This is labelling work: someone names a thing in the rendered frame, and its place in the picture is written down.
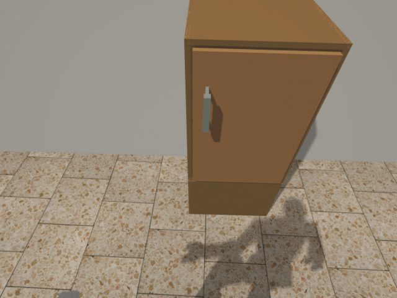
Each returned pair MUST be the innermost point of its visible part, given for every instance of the handle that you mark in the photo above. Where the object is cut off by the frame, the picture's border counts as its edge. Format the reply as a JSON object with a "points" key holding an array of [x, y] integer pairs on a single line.
{"points": [[206, 110]]}

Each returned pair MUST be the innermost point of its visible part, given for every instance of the cupboard door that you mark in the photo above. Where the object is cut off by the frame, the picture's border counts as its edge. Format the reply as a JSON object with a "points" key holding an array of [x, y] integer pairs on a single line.
{"points": [[262, 102]]}

